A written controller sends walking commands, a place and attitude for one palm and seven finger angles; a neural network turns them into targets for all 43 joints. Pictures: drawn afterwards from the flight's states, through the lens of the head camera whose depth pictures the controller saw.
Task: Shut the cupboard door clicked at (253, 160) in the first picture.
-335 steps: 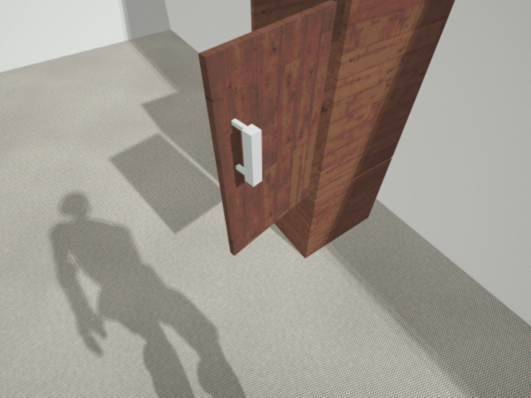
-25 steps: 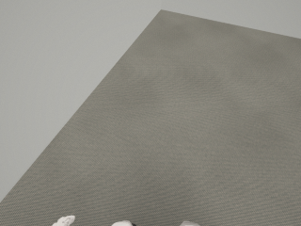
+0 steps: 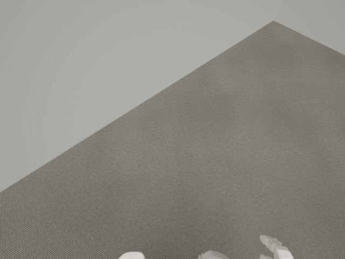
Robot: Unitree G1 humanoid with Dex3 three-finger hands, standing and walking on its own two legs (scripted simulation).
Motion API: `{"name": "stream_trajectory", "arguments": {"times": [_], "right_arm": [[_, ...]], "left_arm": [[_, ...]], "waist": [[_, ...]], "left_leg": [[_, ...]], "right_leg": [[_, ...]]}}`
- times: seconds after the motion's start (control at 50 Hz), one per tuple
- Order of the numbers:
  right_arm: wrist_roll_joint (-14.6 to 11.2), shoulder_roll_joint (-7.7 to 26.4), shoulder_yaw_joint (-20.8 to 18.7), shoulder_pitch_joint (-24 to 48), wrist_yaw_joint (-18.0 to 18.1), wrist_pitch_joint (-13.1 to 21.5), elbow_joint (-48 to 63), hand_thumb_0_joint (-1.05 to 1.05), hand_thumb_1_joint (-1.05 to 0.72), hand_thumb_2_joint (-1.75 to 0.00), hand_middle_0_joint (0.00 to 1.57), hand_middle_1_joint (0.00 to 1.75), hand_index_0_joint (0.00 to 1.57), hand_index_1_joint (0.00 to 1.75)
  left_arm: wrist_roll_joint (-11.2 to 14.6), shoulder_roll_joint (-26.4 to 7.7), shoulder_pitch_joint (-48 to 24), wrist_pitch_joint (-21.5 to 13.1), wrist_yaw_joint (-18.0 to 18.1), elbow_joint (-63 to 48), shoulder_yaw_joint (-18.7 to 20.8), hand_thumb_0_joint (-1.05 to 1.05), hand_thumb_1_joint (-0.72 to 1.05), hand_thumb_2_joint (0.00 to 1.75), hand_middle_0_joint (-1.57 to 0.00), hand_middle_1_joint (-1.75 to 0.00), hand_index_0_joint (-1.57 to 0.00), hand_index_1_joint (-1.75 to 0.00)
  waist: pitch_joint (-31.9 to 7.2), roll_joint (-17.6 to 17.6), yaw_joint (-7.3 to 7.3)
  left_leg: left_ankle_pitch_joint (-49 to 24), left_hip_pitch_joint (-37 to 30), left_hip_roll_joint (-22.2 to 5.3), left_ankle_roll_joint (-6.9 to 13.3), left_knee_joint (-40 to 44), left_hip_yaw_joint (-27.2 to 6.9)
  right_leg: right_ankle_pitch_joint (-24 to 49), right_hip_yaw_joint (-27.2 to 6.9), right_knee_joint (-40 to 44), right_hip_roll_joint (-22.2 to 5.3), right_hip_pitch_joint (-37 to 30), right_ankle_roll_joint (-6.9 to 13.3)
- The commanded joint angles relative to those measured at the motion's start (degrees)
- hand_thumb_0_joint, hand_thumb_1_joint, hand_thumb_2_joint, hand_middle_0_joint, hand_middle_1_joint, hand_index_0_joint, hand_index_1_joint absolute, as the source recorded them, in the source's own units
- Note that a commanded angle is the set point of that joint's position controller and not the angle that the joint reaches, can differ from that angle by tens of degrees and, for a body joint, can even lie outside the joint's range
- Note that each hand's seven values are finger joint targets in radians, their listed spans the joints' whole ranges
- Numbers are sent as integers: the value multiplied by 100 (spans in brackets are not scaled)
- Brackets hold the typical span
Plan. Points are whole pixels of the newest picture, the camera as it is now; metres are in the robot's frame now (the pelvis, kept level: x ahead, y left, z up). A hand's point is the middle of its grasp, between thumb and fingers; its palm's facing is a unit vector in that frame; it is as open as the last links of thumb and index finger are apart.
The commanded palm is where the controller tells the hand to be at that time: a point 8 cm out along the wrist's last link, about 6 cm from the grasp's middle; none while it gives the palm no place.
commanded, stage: walk to a spot facing it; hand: left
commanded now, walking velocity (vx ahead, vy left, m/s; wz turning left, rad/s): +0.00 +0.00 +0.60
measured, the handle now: out of the picture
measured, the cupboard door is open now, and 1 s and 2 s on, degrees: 100 100 100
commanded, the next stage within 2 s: none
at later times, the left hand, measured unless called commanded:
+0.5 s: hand out of the picture +0.06 +0.14 -0.13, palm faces +0.30 -0.92 -0.26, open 7.4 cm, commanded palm none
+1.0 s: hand out of the picture +0.02 +0.17 -0.14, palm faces +0.57 -0.78 -0.27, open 7.4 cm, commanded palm none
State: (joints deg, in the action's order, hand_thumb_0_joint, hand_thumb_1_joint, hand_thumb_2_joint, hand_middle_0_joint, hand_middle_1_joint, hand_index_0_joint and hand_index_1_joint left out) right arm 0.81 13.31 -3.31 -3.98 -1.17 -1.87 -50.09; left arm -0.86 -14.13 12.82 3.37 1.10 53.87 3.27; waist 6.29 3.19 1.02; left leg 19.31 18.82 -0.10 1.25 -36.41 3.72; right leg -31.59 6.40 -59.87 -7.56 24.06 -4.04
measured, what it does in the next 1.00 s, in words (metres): steps on the spot, turning left: right foot, then left foot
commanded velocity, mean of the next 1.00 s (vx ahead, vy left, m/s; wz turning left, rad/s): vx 0.00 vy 0.00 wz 0.60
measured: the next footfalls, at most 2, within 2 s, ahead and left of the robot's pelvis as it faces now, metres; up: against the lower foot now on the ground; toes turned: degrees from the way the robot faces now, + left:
right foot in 0.24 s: +0.08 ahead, -0.15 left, +0.00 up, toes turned +4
left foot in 0.68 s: +0.01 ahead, +0.07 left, +0.00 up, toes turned +32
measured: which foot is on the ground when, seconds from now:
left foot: down 0.00-0.24, up 0.26-0.66, down 0.68-1.00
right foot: up 0.00-0.22, down 0.24-0.68, up 0.70-1.00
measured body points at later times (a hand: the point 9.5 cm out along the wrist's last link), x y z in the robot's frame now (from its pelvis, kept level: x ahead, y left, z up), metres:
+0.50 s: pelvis +0.03 -0.07 +0.02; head +0.10 -0.07 +0.46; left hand +0.04 +0.18 -0.11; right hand +0.18 -0.29 -0.14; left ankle -0.04 +0.07 -0.65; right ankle +0.04 -0.15 -0.72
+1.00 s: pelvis +0.05 -0.06 +0.01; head +0.10 -0.04 +0.46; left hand -0.01 +0.22 -0.12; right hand +0.27 -0.23 -0.14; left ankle -0.02 +0.05 -0.72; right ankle +0.13 -0.17 -0.70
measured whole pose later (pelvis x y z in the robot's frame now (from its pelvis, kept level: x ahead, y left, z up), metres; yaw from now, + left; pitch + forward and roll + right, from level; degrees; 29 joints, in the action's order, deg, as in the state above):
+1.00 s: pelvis +0.05 -0.06 +0.01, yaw +35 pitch +1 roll +0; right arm 1.3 13.4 -3.5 -9.3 -0.4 -3.0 -52.7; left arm -0.5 -13.6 7.6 2.8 0.5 50.2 3.4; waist 5.5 -0.5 -0.7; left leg 16.5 16.2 0.4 -0.5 -31.4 -3.1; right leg -24.0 1.6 -45.9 -3.3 23.1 -4.5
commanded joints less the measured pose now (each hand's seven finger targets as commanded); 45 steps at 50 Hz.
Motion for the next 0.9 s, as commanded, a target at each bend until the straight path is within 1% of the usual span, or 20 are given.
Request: {"name": "stream_trajectory", "arguments": {"times": [0.0, 0.1, 0.14, 0.18, 0.2, 0.22, 0.24, 0.26, 0.3, 0.34, 0.42, 0.54, 0.58, 0.62, 0.64, 0.66, 0.68, 0.74, 0.78, 0.88], "right_arm": [[55, 1175, -299, -388, 193, 82, 202, 0, -90, -90, 20, 30, 20, 30], [86, 1215, -335, -424, 161, 55, 193, 0, -90, -90, 20, 30, 20, 30], [82, 1227, -357, -278, 151, 18, 244, 0, -90, -90, 20, 30, 20, 30], [40, 1195, -364, -107, 132, -8, 307, 0, -90, -90, 20, 30, 20, 30], [-2, 967, -350, -111, 110, -7, 362, 0, -90, -90, 20, 30, 20, 30], [-47, 524, -280, -242, 69, 3, 474, 0, -90, -90, 20, 30, 20, 30], [6, 703, -311, -181, 63, -30, 468, 0, -90, -90, 20, 30, 20, 30], [16, 741, -329, -115, 58, -65, 378, 0, -90, -90, 20, 30, 20, 30], [26, 563, -288, -293, -18, -143, 169, 0, -90, -90, 20, 30, 20, 30], [16, 442, -227, -352, -58, -167, 84, 0, -90, -90, 20, 30, 20, 30], [-2, 322, -156, -98, -72, -175, 66, 0, -90, -90, 20, 30, 20, 30], [-26, 230, -90, 118, -84, -102, 192, 0, -90, -90, 20, 30, 20, 30], [-27, 271, -93, -8, -75, -64, 194, 0, -90, -90, 20, 30, 20, 30], [11, 522, -153, -521, -59, -10, 100, 0, -90, -90, 20, 30, 20, 30], [58, 1047, -290, -923, -33, 42, 41, 0, -90, -90, 20, 30, 20, 30], [64, 1640, -430, -1317, 28, 40, -11, 0, -90, -90, 20, 30, 20, 30], [26, 1585, -401, -1549, 88, 12, -147, 0, -90, -90, 20, 30, 20, 30], [47, 1233, -298, -695, 214, 64, 82, 0, -90, -90, 20, 30, 20, 30], [42, 1115, -253, -499, 204, 99, 118, 0, -90, -90, 20, 30, 20, 30], [75, 1197, -295, -530, 166, 62, 91, 0, -90, -90, 20, 30, 20, 30]], "left_arm": [[-24, -420, -314, -181, -64, -616, 169, 0, 90, 90, -20, -30, -20, -30], [3, -330, -365, -188, -66, -697, 134, 0, 90, 90, -20, -30, -20, -30], [16, -318, -170, -225, -62, -690, 131, 0, 90, 90, -20, -30, -20, -30], [12, -423, 237, -302, -55, -635, 171, 0, 90, 90, -20, -30, -20, -30], [-21, -666, 492, -367, -18, -596, 241, 0, 90, 90, -20, -30, -20, -30], [-121, -1261, 677, -435, 47, -577, 362, 0, 90, 90, -20, -30, -20, -30], [-66, -1341, 624, -427, 63, -607, 295, 0, 90, 90, -20, -30, -20, -30], [-54, -1077, 346, -437, 99, -655, 257, 0, 90, 90, -20, -30, -20, -30], [-35, -688, -293, -388, 104, -812, 142, 0, 90, 90, -20, -30, -20, -30], [-34, -555, -240, -441, 102, -824, 94, 0, 90, 90, -20, -30, -20, -30], [-36, -677, 256, -467, 115, -630, 150, 0, 90, 90, -20, -30, -20, -30], [-88, -891, 419, -425, 92, -483, 259, 0, 90, 90, -20, -30, -20, -30], [-88, -917, 391, -415, 70, -426, 280, 0, 90, 90, -20, -30, -20, -30], [-19, -951, 232, -399, 27, -457, 307, 0, 90, 90, -20, -30, -20, -30], [18, -762, 185, -373, -9, -597, 288, 0, 90, 90, -20, -30, -20, -30], [38, -360, -184, -351, -46, -911, 126, 0, 90, 90, -20, -30, -20, -30], [-37, -515, -689, -253, 15, -1060, 95, 0, 90, 90, -20, -30, -20, -30], [-8, -453, -512, -202, -22, -723, 160, 0, 90, 90, -20, -30, -20, -30], [-18, -438, -285, -173, -63, -597, 165, 0, 90, 90, -20, -30, -20, -30], [-3, -365, -453, -166, -64, -719, 132, 0, 90, 90, -20, -30, -20, -30]], "waist": [[-909, -1254, -221], [-867, -1122, -206], [-908, -1279, -127], [-924, -1241, 112], [-997, -608, 245], [-1157, 1296, 310], [-1098, 1497, 337], [-882, 1455, 211], [-655, 833, -158], [-692, 883, -181], [-876, 564, 45], [-877, 860, 179], [-982, 774, 100], [-1204, 444, -253], [-1520, -706, -500], [-1484, -2198, -740], [-1323, -1301, -807], [-963, -1231, -360], [-927, -1078, -187], [-722, -1098, -208]], "left_leg": [[-3001, -1035, -1421, 764, 1445, -1440], [-2721, -731, -1238, 736, 1363, -1571], [-2588, -459, -1157, 683, 1212, -1730], [-2234, 22, -922, 449, 818, -1689], [-1293, 660, -557, 170, 286, -1473], [769, 1715, 336, -326, -1229, -480], [1770, 1599, 200, -333, -2681, -650], [1487, 1591, 4, -311, -3405, -857], [587, 1508, -198, -432, -3802, -646], [343, 1442, -209, -526, -3401, -417], [469, 1338, -203, -576, -2321, -110], [665, 699, -158, -402, -818, 254], [407, 289, -110, -334, -175, 349], [-612, -812, -71, -196, 909, 324], [-2126, -1976, -1002, 268, 1240, -883], [-4573, -2463, -2492, 1226, 1421, -2758], [-4518, -2200, -2599, 1425, 1297, -2614], [-3769, -1430, -1684, 967, 1382, -1692], [-3446, -1240, -1374, 768, 1446, -1321], [-2637, -804, -1241, 758, 1505, -1586]], "right_leg": [[627, -592, -575, 116, 862, -101], [608, -387, 915, 438, 112, -74], [836, -275, 1658, 627, -446, -37], [1684, -196, 2799, 691, -1317, -8], [2041, -597, 3606, 220, -2116, 93], [2648, -2426, 4212, -1497, -2792, 701], [2960, -2741, 4323, -2199, -2070, 1218], [2945, -2646, 4313, -1962, -1609, 1312], [3302, -1160, 4065, -1268, -1410, 1059], [4127, -533, 3958, -1052, -1611, 912], [4961, -169, 3766, -1216, -2357, 990], [5051, 22, 3467, -1510, -2308, 1072], [5007, 145, 3155, -1514, -2249, 951], [4651, 531, 2253, -1340, -1687, 594], [3113, 741, 1104, -871, -441, 216], [-741, 507, -172, -66, 1065, -126], [-714, -263, -618, -70, 1244, -64], [397, -606, -862, 7, 1091, -114], [749, -562, -584, 99, 834, -123], [644, -410, 727, 369, 239, -102]]}}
